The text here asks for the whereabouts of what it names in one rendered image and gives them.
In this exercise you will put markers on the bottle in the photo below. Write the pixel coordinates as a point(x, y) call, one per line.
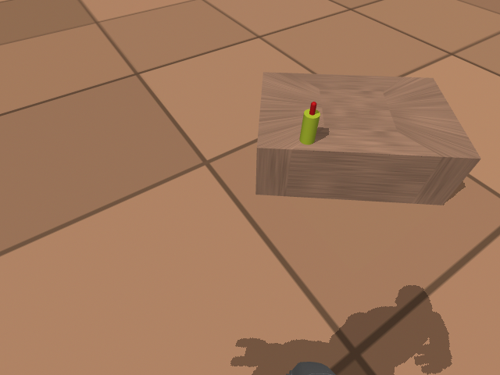
point(309, 125)

